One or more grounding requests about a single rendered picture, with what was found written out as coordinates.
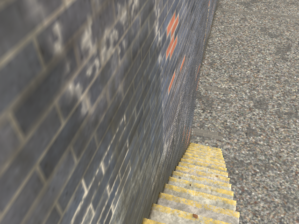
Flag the stairs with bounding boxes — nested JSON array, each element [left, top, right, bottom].
[[141, 143, 240, 224]]

